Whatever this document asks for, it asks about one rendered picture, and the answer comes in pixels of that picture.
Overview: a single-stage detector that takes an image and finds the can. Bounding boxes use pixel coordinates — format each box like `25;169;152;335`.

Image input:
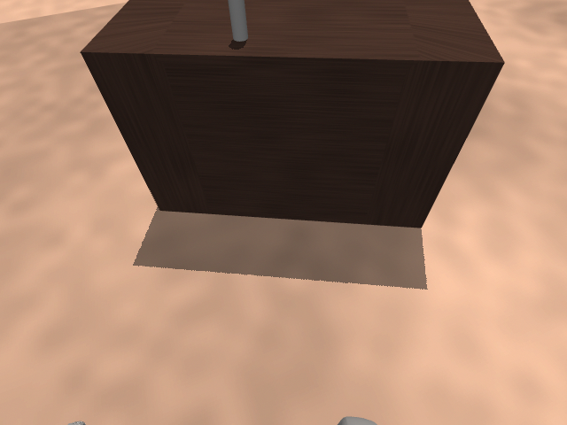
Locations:
228;0;248;42

